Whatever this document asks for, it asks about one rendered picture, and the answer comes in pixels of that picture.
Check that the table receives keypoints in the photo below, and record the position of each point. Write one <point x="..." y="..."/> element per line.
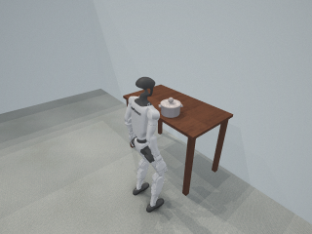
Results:
<point x="195" y="119"/>

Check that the robot left upper arm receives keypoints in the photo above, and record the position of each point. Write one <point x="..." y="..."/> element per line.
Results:
<point x="128" y="114"/>

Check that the robot right upper arm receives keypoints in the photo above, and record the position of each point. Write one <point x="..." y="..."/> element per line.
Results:
<point x="153" y="116"/>

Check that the robot right hand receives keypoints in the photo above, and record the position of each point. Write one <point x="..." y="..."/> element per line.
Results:
<point x="160" y="167"/>

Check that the pot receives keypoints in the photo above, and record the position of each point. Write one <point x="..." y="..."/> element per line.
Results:
<point x="170" y="112"/>

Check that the robot torso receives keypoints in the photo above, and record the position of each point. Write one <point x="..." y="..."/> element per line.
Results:
<point x="139" y="122"/>

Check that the robot right forearm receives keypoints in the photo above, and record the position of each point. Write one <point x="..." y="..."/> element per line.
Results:
<point x="153" y="146"/>

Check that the lid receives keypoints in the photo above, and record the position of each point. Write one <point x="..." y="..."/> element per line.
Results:
<point x="171" y="105"/>

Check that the left robot foot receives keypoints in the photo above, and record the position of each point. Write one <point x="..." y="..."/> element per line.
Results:
<point x="143" y="187"/>

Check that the robot left hand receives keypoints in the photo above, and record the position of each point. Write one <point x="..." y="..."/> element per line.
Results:
<point x="131" y="138"/>

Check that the robot left forearm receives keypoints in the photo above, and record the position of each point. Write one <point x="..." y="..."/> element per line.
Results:
<point x="130" y="128"/>

